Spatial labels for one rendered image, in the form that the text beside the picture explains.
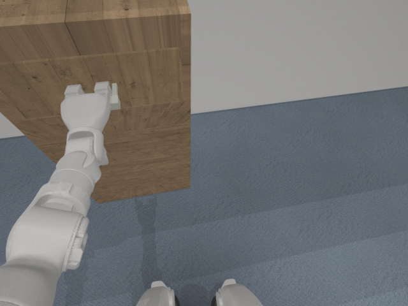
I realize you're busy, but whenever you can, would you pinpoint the robot right shin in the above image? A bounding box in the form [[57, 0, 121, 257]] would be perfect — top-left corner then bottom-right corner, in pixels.
[[221, 279, 236, 289]]

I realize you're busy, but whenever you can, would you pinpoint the robot left shin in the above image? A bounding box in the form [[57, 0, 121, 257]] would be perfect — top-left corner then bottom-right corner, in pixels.
[[151, 281, 167, 288]]

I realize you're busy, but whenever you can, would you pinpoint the robot shin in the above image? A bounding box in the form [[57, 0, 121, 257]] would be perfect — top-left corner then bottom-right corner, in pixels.
[[151, 281, 167, 288], [221, 279, 236, 289]]

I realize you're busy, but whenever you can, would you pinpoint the robot left upper arm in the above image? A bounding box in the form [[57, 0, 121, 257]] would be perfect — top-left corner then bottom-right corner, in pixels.
[[0, 205, 89, 306]]

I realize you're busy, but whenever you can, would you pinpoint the robot left forearm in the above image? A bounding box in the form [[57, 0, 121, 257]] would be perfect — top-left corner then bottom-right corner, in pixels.
[[6, 127, 104, 262]]

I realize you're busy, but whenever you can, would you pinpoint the left robot hand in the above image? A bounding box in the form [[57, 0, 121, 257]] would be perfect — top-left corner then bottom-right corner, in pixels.
[[61, 81, 112, 165]]

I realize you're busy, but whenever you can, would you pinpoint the drawer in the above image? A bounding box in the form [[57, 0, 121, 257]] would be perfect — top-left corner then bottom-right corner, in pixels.
[[0, 47, 182, 120]]

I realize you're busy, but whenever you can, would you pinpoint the cabinet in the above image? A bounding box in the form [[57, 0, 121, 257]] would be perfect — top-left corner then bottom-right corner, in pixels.
[[0, 0, 191, 203]]

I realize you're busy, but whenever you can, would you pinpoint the handle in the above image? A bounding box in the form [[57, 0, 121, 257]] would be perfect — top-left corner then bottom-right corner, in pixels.
[[109, 83, 120, 110]]

